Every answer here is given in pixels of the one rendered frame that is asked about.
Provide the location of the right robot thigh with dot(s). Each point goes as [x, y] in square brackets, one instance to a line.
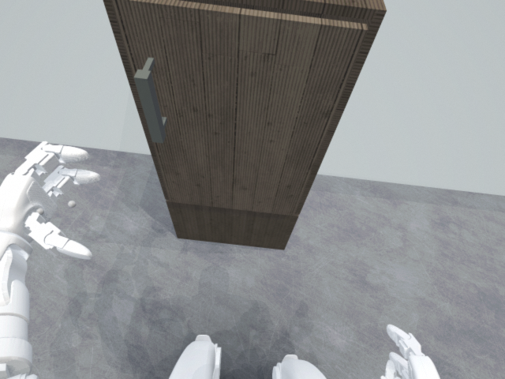
[296, 369]

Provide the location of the robot left hand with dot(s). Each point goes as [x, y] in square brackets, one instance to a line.
[21, 195]

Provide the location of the robot right hand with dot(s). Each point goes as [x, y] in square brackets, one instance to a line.
[418, 365]

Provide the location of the handle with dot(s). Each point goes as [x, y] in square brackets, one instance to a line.
[146, 90]

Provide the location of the right robot shin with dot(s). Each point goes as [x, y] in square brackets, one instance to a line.
[289, 357]

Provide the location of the left robot forearm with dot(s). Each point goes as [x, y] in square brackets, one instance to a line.
[15, 350]

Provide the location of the cupboard door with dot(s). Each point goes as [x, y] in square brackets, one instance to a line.
[249, 96]

